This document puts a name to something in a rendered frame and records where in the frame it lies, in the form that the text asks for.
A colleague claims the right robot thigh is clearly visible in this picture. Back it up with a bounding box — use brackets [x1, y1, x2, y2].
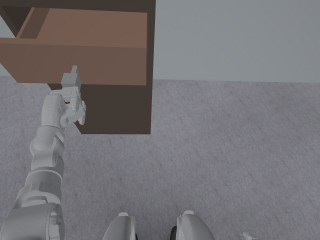
[176, 214, 215, 240]

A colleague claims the robot left shin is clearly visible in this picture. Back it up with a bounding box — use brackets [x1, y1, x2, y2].
[118, 212, 129, 217]

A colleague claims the cabinet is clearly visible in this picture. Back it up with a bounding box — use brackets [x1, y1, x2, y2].
[0, 0, 156, 135]

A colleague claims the robot left hand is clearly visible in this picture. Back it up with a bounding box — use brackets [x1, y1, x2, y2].
[41, 86, 86, 132]

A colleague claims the left robot upper arm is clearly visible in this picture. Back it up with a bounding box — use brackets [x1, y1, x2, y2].
[2, 202, 65, 240]

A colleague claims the drawer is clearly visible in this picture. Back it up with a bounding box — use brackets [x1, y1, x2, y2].
[0, 7, 148, 86]

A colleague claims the robot left forearm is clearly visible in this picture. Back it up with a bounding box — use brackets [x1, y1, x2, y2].
[0, 125, 65, 240]

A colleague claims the handle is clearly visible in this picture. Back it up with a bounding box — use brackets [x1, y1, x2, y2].
[61, 65, 82, 91]

